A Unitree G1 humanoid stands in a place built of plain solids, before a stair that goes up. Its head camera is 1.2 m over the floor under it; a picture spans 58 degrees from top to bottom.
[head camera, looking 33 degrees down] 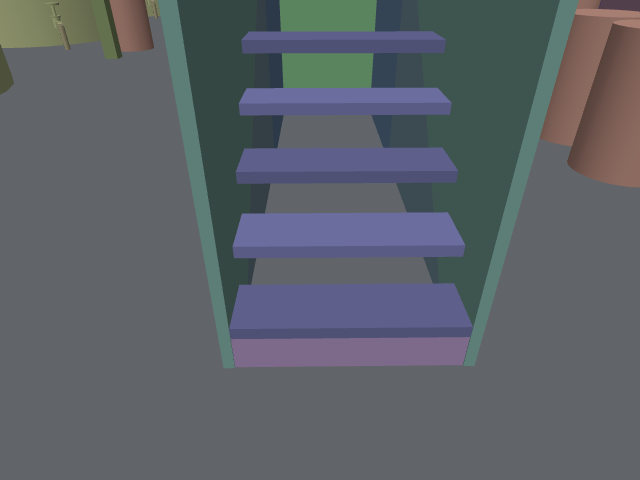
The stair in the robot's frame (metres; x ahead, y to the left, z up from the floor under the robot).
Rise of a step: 0.19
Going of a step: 0.20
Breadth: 0.88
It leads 1 degrees to the left of straight ahead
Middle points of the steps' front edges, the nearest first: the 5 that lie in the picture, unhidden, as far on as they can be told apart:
1.03 -0.10 0.19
1.23 -0.10 0.37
1.44 -0.10 0.56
1.64 -0.10 0.75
1.84 -0.09 0.94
